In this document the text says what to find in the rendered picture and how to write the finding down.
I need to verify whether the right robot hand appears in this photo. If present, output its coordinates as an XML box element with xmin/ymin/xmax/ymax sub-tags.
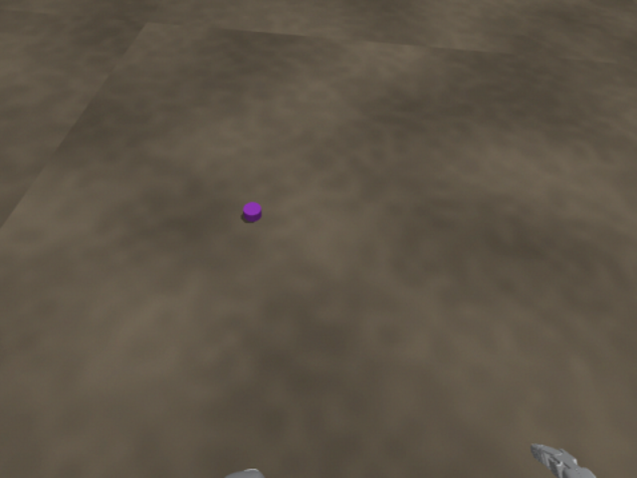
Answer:
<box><xmin>531</xmin><ymin>444</ymin><xmax>596</xmax><ymax>478</ymax></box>

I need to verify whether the tin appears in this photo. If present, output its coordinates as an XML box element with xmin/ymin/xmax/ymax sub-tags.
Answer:
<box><xmin>243</xmin><ymin>202</ymin><xmax>262</xmax><ymax>222</ymax></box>

